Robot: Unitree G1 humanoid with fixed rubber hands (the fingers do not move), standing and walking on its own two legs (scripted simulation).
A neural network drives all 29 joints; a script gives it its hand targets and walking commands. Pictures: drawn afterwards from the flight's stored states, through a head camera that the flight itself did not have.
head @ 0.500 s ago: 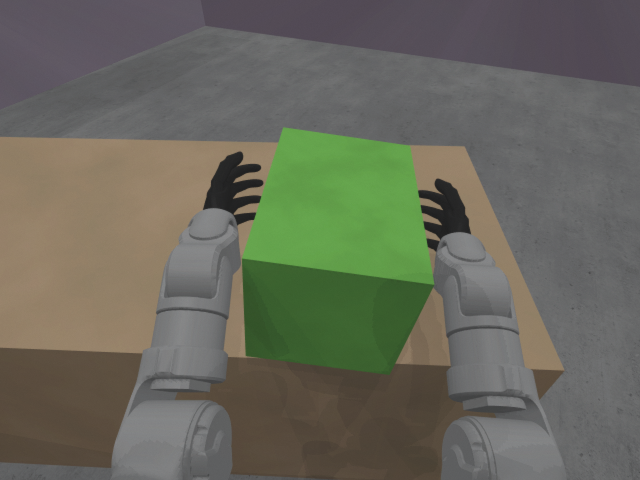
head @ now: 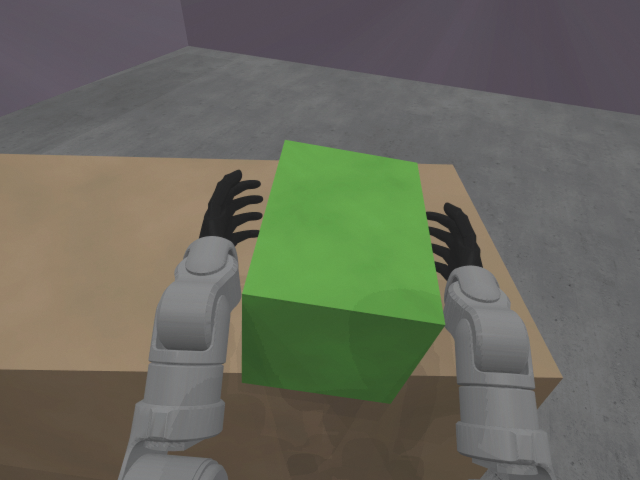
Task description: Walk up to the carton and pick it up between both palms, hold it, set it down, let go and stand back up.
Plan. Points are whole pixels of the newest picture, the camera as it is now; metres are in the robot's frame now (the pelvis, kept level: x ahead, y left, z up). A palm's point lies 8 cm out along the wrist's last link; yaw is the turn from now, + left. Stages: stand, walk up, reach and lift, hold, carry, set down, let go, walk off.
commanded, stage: hold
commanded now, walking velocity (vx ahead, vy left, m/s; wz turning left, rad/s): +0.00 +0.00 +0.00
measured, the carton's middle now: (335, 265) +0.38 +0.00 +0.12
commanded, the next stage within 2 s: none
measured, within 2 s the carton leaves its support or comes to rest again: neither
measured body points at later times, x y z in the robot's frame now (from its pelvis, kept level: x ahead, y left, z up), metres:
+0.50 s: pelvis -0.01 -0.04 +0.00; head -0.03 -0.05 +0.45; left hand +0.37 +0.11 +0.19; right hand +0.38 -0.18 +0.15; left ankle -0.02 +0.10 -0.76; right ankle +0.04 -0.12 -0.76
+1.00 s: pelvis +0.00 -0.01 +0.00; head -0.04 -0.02 +0.45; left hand +0.36 +0.13 +0.20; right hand +0.36 -0.15 +0.17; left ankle -0.02 +0.10 -0.76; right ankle +0.04 -0.12 -0.76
